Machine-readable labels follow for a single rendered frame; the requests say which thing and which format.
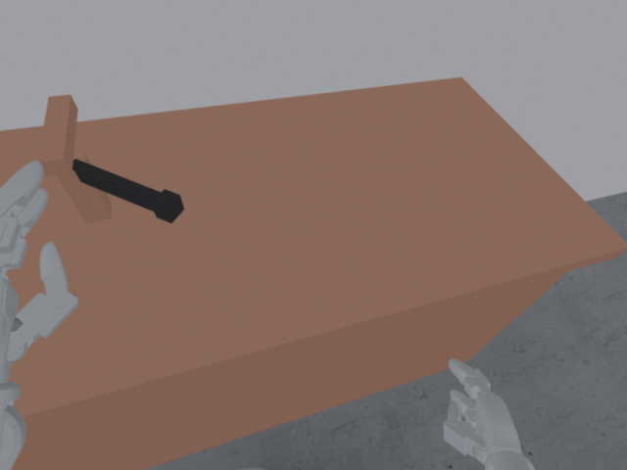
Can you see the robot right forearm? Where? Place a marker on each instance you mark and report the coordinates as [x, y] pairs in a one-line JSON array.
[[508, 460]]

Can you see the robot right hand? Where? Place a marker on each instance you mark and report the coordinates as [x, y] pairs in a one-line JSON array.
[[488, 427]]

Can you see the robot left forearm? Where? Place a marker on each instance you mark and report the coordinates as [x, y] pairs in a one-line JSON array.
[[12, 425]]

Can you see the tap lever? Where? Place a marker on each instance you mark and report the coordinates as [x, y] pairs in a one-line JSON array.
[[166, 205]]

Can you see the robot left hand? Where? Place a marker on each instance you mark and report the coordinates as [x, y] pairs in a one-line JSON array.
[[22, 202]]

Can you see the counter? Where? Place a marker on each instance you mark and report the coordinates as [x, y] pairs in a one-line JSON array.
[[332, 246]]

